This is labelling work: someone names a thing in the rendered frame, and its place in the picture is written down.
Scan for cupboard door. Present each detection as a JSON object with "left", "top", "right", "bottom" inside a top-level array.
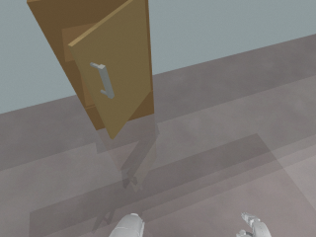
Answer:
[{"left": 68, "top": 0, "right": 151, "bottom": 139}]

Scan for robot right hand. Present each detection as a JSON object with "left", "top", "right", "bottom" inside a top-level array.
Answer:
[{"left": 236, "top": 212, "right": 272, "bottom": 237}]

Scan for handle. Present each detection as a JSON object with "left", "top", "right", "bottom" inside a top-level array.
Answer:
[{"left": 90, "top": 62, "right": 115, "bottom": 99}]

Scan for left robot thigh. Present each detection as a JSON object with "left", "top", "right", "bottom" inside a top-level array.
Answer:
[{"left": 109, "top": 214, "right": 145, "bottom": 237}]

